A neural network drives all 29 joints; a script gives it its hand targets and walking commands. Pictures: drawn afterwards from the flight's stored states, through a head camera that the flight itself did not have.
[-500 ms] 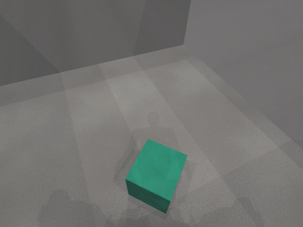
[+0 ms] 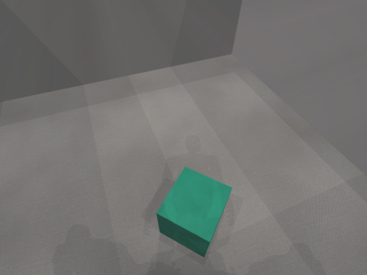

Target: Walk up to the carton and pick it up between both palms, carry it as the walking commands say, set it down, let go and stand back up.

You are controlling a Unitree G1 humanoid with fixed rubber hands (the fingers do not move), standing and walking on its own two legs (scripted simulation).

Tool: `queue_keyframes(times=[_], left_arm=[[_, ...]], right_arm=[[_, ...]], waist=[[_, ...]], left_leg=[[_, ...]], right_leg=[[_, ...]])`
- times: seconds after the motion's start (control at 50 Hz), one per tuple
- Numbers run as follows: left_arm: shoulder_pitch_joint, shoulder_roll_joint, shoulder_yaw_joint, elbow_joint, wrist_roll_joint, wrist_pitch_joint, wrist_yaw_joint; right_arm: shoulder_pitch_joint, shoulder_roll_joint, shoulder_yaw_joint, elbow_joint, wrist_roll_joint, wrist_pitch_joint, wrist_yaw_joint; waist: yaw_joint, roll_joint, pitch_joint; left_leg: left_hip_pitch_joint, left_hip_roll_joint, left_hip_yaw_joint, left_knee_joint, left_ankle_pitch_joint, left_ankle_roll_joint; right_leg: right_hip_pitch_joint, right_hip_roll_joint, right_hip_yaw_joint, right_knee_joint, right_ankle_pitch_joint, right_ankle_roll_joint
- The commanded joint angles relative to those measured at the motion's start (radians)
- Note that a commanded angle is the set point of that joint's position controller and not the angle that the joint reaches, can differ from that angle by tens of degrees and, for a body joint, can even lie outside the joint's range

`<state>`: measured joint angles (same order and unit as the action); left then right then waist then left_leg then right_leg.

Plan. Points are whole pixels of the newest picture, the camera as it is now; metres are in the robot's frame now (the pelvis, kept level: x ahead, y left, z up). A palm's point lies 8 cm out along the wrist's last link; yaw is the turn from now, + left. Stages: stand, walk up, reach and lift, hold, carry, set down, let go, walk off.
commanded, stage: walk up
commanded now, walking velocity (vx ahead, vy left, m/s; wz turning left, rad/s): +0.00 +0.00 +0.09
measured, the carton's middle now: (194, 211) +0.52 -0.07 -0.65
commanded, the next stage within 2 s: none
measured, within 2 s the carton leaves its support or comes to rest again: neither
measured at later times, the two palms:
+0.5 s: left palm (27, 258) +0.19 +0.39 -0.13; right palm out of the picture +0.05 -0.12 -0.13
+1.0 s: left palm (52, 232) +0.26 +0.36 -0.15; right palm out of the picture +0.05 -0.12 -0.12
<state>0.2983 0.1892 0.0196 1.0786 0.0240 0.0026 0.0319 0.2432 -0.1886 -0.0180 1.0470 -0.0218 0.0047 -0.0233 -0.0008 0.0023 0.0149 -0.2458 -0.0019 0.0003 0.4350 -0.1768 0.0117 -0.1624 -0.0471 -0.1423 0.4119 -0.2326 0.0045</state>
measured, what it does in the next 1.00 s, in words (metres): steps to the left, turning right: left foot, then right foot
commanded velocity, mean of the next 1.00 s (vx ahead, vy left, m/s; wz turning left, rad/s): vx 0.05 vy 0.10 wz -0.35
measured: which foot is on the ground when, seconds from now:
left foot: down 0.00-0.02, up 0.04-0.34, down 0.36-0.70, up 0.72-0.96, down 0.98-1.00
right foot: down 0.00-0.36, up 0.38-0.68, down 0.70-0.98, up 1.00-1.00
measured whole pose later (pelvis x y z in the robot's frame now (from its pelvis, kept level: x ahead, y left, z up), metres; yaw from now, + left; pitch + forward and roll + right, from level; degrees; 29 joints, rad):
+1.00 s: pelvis +0.10 +0.15 -0.01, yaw -24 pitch +0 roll -1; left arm 0.19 0.25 0.05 0.96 0.03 0.05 0.01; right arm 0.22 -0.24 -0.05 0.91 -0.02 0.02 -0.06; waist 0.00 -0.02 0.04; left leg -0.26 0.07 0.09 0.57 -0.30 0.00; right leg -0.28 0.05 -0.03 0.62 -0.37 -0.02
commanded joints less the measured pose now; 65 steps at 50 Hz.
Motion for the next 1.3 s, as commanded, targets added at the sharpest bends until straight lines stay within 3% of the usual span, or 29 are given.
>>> queue_keyframes(times=[0.0,0.02,0.04,0.08,0.14,0.22,0.28,0.32,0.36,0.38,0.42,0.48,0.6,0.64,0.68,0.7,0.72,0.74,0.76,0.82,0.92,0.94,0.96,0.98,1.0,1.04,1.1,1.22,1.28], left_arm=[[0.070,0.122,0.024,-0.028,0.002,-0.004,0.013],[0.289,0.255,0.072,0.036,0.020,0.011,0.032],[0.262,0.307,0.092,0.027,0.014,0.016,0.050],[0.122,0.251,0.093,-0.027,0.001,0.015,0.059],[0.091,0.194,0.085,-0.039,0.008,0.004,0.036],[0.127,0.242,0.097,-0.032,0.017,0.000,0.033],[0.047,0.256,0.097,-0.075,0.024,0.007,0.024],[0.043,0.192,0.074,-0.097,0.025,0.009,0.020],[0.053,0.086,0.031,-0.159,0.033,0.007,0.020],[0.036,0.124,0.043,-0.156,0.025,0.016,0.028],[0.037,0.128,0.045,-0.155,0.020,0.016,0.005],[0.026,0.118,0.046,-0.169,0.018,0.027,-0.019],[-0.100,0.085,0.023,-0.238,-0.001,0.030,-0.025],[-0.054,0.098,0.028,-0.210,-0.009,0.028,-0.020],[-0.036,0.186,0.058,-0.217,-0.009,0.032,-0.022],[-0.063,0.233,0.070,-0.216,-0.003,0.031,-0.023],[-0.008,0.226,0.057,-0.189,0.004,0.028,-0.017],[-0.022,0.225,0.051,-0.182,0.004,0.024,-0.012],[-0.064,0.203,0.042,-0.188,0.003,0.020,-0.005],[-0.164,0.172,0.038,-0.184,0.009,0.026,-0.003],[-0.158,0.186,0.053,-0.153,0.010,0.037,-0.014],[-0.159,0.171,0.047,-0.160,0.006,0.037,-0.016],[-0.151,0.127,0.039,-0.182,0.000,0.036,-0.020],[-0.173,0.124,0.053,-0.215,0.006,0.045,-0.020],[-0.191,0.152,0.064,-0.200,-0.004,0.058,-0.014],[-0.154,0.149,0.068,-0.167,0.001,0.068,-0.033],[-0.107,0.146,0.066,-0.147,0.001,0.079,-0.057],[-0.189,0.083,0.019,-0.175,-0.013,0.060,-0.049],[-0.056,0.089,0.011,-0.095,-0.012,0.019,-0.027]], right_arm=[[0.012,-0.119,-0.034,-0.048,-0.041,0.002,0.000],[-0.044,-0.162,-0.083,-0.079,-0.051,0.036,0.020],[-0.063,-0.149,-0.076,-0.103,-0.046,0.054,0.029],[-0.005,-0.116,-0.061,-0.108,-0.045,0.050,0.042],[-0.022,-0.089,-0.049,-0.130,-0.037,0.040,0.049],[-0.094,-0.087,-0.033,-0.186,-0.020,0.049,0.055],[-0.043,-0.093,-0.019,-0.191,-0.007,0.038,0.045],[0.127,-0.149,-0.038,-0.137,-0.005,0.015,0.021],[0.171,-0.314,-0.073,-0.138,-0.014,0.005,0.001],[0.138,-0.294,-0.069,-0.148,-0.021,0.010,0.004],[0.026,-0.215,-0.035,-0.165,-0.022,0.001,-0.007],[0.009,-0.176,-0.029,-0.150,-0.021,-0.018,-0.022],[0.096,-0.193,-0.047,-0.093,-0.022,-0.012,-0.031],[0.085,-0.200,-0.058,-0.101,-0.016,-0.010,-0.028],[0.112,-0.212,-0.074,-0.127,-0.005,-0.010,-0.033],[0.105,-0.168,-0.054,-0.143,-0.005,-0.007,-0.030],[0.016,-0.143,-0.057,-0.163,-0.005,0.006,-0.028],[-0.009,-0.133,-0.059,-0.181,0.000,0.018,-0.030],[0.010,-0.119,-0.056,-0.179,-0.002,0.025,-0.028],[0.042,-0.133,-0.058,-0.159,-0.006,0.035,-0.026],[0.110,-0.124,-0.046,-0.136,-0.001,0.023,-0.036],[0.160,-0.154,-0.054,-0.119,-0.003,0.013,-0.042],[0.220,-0.235,-0.071,-0.101,-0.003,0.004,-0.051],[0.231,-0.309,-0.094,-0.128,0.003,0.007,-0.058],[0.216,-0.286,-0.082,-0.136,-0.009,0.013,-0.055],[0.074,-0.233,-0.067,-0.160,-0.008,0.009,-0.050],[0.017,-0.199,-0.059,-0.160,-0.007,-0.007,-0.042],[0.051,-0.180,-0.061,-0.087,-0.018,0.003,-0.005],[0.078,-0.155,-0.064,-0.068,0.004,0.013,0.015]], waist=[[0.016,-0.002,0.061],[0.097,0.025,0.062],[0.090,-0.025,0.103],[0.028,-0.073,0.102],[0.017,-0.153,0.078],[0.045,-0.238,0.049],[0.011,-0.288,-0.009],[-0.054,-0.113,-0.084],[-0.059,0.300,-0.111],[-0.045,0.273,-0.113],[0.008,0.170,-0.086],[0.030,0.194,-0.071],[0.004,0.196,-0.063],[0.038,0.113,-0.081],[0.048,-0.031,-0.112],[0.051,-0.182,-0.121],[0.075,-0.206,-0.086],[0.070,-0.155,-0.049],[0.047,-0.088,-0.041],[0.010,-0.153,-0.032],[-0.046,-0.111,-0.043],[-0.077,-0.061,-0.045],[-0.091,0.123,-0.051],[-0.092,0.294,-0.046],[-0.080,0.192,-0.027],[-0.023,0.146,0.019],[0.012,0.177,0.030],[-0.030,0.321,0.021],[0.025,0.094,-0.037]], left_leg=[[-0.119,0.096,-0.025,-0.001,-0.083,0.000],[-0.342,-0.001,0.095,0.302,-0.261,-0.062],[-0.478,0.067,-0.027,0.507,-0.244,-0.071],[-0.479,0.111,-0.088,0.640,-0.123,-0.075],[-0.381,0.080,-0.019,0.526,-0.070,-0.097],[-0.300,0.058,0.015,0.353,-0.112,-0.103],[-0.072,0.022,0.070,0.143,-0.121,-0.091],[0.194,0.059,0.064,-0.062,-0.015,-0.072],[0.223,0.442,-0.369,-0.201,0.034,0.021],[0.125,0.473,-0.392,-0.210,0.037,0.100],[0.062,0.367,-0.204,-0.143,0.216,0.086],[0.062,0.281,-0.017,-0.065,0.556,0.080],[0.111,0.325,-0.059,-0.034,0.503,0.122],[0.064,0.330,-0.065,0.023,0.437,0.095],[-0.047,0.319,-0.080,0.132,0.314,0.062],[-0.137,0.194,0.090,0.251,0.189,-0.015],[-0.241,0.089,0.128,0.435,-0.334,-0.056],[-0.258,0.086,0.069,0.558,-0.452,-0.067],[-0.247,0.099,0.043,0.588,-0.442,-0.068],[-0.170,0.085,0.063,0.490,-0.334,-0.066],[0.088,0.044,0.115,0.067,-0.092,-0.044],[0.203,0.087,0.085,-0.021,0.018,-0.031],[0.308,0.297,-0.152,-0.083,0.201,0.011],[0.240,0.566,-0.417,-0.140,0.451,0.168],[0.161,0.562,-0.409,-0.155,0.423,0.219],[0.058,0.451,-0.219,-0.175,0.215,0.161],[0.020,0.328,-0.041,-0.158,0.251,0.095],[0.041,0.242,0.011,-0.182,0.134,0.094],[0.030,0.163,0.052,-0.032,0.102,0.058]], right_leg=[[-0.024,-0.096,0.155,-0.057,-0.051,-0.035],[0.062,-0.384,0.593,-0.237,-0.364,-0.147],[0.023,-0.485,0.721,-0.288,-0.444,-0.190],[-0.067,-0.414,0.610,-0.260,-0.375,-0.156],[-0.120,-0.266,0.421,-0.217,-0.197,-0.102],[-0.099,-0.251,0.410,-0.189,-0.045,-0.110],[-0.176,-0.202,0.347,-0.124,0.072,-0.090],[-0.274,-0.103,0.274,0.097,0.044,-0.048],[-0.516,0.054,0.159,0.478,-0.407,0.002],[-0.470,0.003,0.204,0.628,-0.397,0.000],[-0.432,-0.004,0.206,0.724,-0.266,0.000],[-0.328,0.015,0.131,0.632,-0.199,0.025],[-0.192,0.042,0.087,0.222,-0.170,0.008],[-0.045,0.034,0.067,0.028,-0.036,-0.006],[0.090,-0.073,0.175,0.048,0.283,-0.043],[0.145,-0.184,0.277,0.080,0.541,-0.119],[0.149,-0.293,0.397,0.009,0.746,-0.218],[0.096,-0.314,0.419,-0.015,0.776,-0.250],[0.071,-0.302,0.386,-0.021,0.735,-0.247],[0.024,-0.167,0.252,-0.023,0.700,-0.192],[-0.070,-0.096,0.255,0.008,0.431,-0.127],[-0.159,-0.065,0.247,0.057,0.304,-0.096],[-0.317,0.036,0.178,0.240,0.087,-0.043],[-0.428,0.101,0.139,0.514,-0.358,0.020],[-0.403,0.056,0.195,0.652,-0.362,0.032],[-0.382,0.025,0.216,0.755,-0.227,0.028],[-0.287,0.033,0.160,0.665,-0.114,0.050],[-0.121,0.045,0.070,0.209,-0.128,0.039],[0.122,-0.005,0.072,-0.118,0.078,0.030]])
